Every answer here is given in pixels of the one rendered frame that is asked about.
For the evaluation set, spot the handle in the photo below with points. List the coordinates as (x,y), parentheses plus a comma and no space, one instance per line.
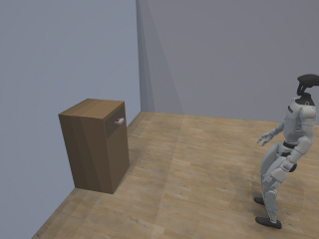
(119,121)

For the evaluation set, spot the left robot hand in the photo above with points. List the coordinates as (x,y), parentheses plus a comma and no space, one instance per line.
(279,174)

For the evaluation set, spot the right robot hand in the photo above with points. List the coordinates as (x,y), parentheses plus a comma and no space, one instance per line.
(268,137)

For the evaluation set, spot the robot head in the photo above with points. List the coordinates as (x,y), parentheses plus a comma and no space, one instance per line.
(306,81)

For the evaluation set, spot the left robot upper arm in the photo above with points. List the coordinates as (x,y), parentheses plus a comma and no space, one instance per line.
(308,116)

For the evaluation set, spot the drawer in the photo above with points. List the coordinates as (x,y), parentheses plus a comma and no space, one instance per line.
(110,124)

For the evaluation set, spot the humanoid robot torso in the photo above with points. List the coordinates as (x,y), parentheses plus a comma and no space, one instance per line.
(292,128)

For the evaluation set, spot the right robot forearm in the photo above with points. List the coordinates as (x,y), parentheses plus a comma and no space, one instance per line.
(279,128)

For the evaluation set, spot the cabinet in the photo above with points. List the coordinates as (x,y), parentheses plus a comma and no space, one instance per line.
(97,163)

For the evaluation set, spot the left robot forearm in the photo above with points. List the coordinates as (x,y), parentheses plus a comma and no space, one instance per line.
(297,152)

